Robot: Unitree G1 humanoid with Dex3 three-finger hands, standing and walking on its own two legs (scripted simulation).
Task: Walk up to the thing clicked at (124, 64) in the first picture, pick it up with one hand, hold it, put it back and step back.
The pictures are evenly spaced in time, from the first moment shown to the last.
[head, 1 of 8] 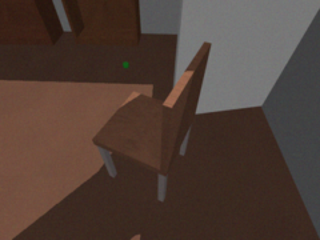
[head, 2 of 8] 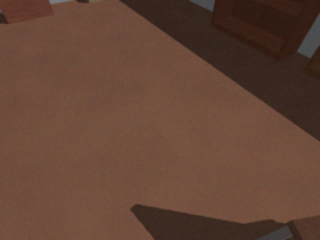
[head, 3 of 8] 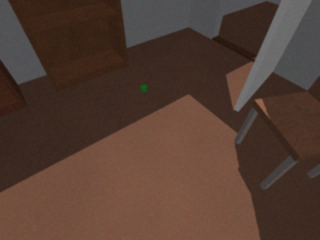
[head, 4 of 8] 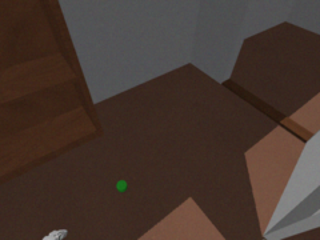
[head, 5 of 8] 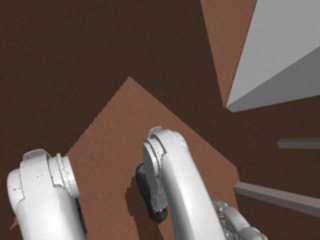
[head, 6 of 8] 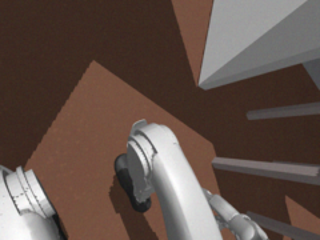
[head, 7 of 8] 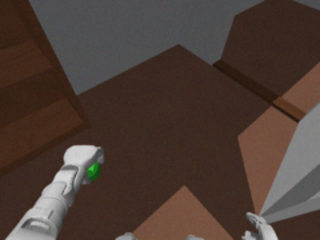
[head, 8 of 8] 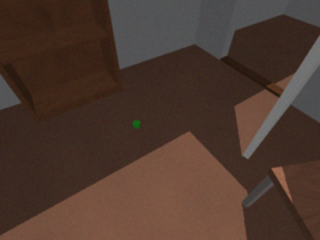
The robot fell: no
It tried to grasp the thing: yes
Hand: left
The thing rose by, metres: 0.69
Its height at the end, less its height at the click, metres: +0.00
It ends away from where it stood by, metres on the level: 0.03
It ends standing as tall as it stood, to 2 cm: yes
